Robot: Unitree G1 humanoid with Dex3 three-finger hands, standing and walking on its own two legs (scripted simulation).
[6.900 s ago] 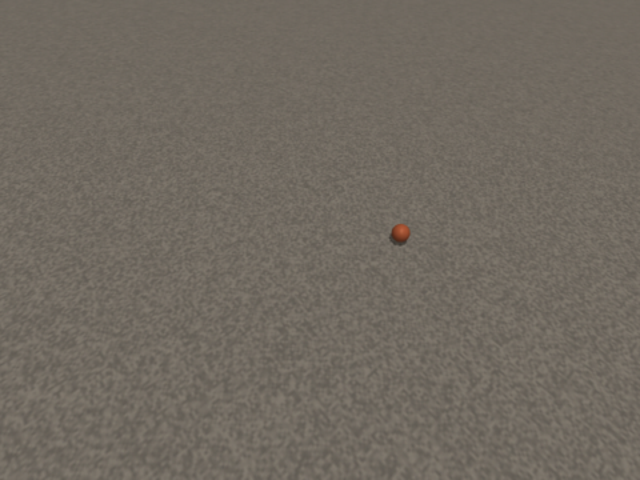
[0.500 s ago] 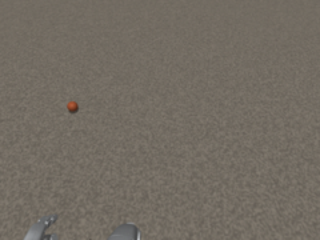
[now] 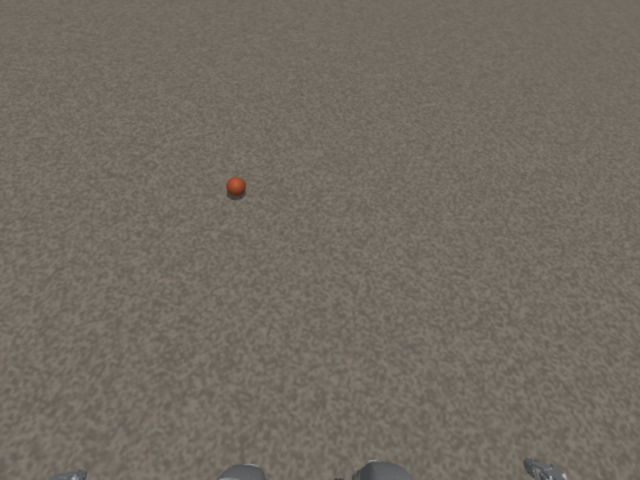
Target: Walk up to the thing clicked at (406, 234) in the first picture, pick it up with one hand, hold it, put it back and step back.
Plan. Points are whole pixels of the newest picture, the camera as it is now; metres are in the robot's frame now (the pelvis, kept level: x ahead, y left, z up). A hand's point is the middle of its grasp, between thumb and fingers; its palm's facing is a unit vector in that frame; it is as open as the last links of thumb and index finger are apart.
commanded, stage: walk up
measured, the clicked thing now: (236, 186) +1.23 +0.33 -0.72
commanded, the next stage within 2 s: stand in 1.10 s
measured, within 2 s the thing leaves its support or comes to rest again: neither
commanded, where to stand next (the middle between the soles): +0.06 +0.01 m, yaw +16 degrees
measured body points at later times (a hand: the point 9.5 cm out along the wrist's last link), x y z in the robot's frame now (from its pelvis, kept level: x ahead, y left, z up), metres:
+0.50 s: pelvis -0.01 +0.01 -0.01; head +0.01 +0.04 +0.44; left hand -0.01 +0.35 -0.13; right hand +0.15 -0.28 -0.11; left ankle +0.00 +0.13 -0.72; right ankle +0.02 -0.15 -0.69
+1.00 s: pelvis -0.01 +0.00 +0.01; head +0.00 +0.02 +0.46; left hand -0.01 +0.32 -0.12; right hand +0.16 -0.26 -0.11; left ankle +0.00 +0.13 -0.72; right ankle +0.04 -0.14 -0.72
